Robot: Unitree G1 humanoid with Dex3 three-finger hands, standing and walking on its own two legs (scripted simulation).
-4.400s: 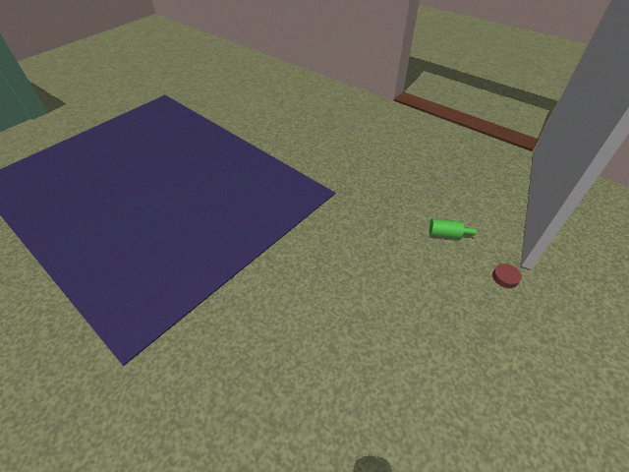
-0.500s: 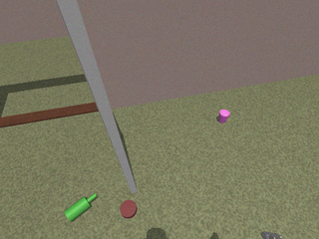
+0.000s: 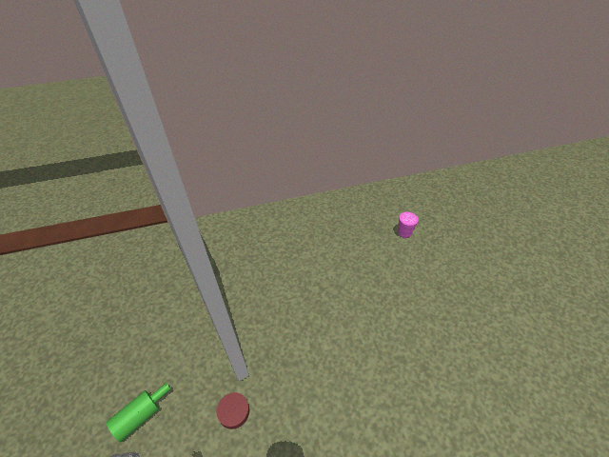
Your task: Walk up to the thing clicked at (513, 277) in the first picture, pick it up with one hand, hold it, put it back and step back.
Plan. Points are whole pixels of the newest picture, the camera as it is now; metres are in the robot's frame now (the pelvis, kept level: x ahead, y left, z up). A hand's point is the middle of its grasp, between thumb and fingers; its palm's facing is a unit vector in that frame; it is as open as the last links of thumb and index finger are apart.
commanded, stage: walk up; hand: left
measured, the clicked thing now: (233, 410) +0.39 +0.26 -0.77
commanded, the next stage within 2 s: stand in 0.42 s
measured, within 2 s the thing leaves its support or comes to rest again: neither
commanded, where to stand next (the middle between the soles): +0.02 -0.01 m, yaw +1 degrees
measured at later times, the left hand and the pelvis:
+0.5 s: hand out of the picture +0.10 +0.26 -0.15, palm faces -0.01 -0.94 -0.35, open 7.4 cm; pelvis +0.01 +0.00 +0.00, yaw +0 degrees
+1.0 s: hand out of the picture +0.07 +0.25 -0.15, palm faces -0.01 -0.94 -0.34, open 7.4 cm; pelvis +0.01 -0.01 +0.00, yaw +1 degrees
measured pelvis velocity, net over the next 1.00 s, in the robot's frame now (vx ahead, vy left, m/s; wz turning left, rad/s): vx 0.01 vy -0.01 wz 0.01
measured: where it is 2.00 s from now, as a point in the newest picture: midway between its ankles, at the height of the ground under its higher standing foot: outside the picture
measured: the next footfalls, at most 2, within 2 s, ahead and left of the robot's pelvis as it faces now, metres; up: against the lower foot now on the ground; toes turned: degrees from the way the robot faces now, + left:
none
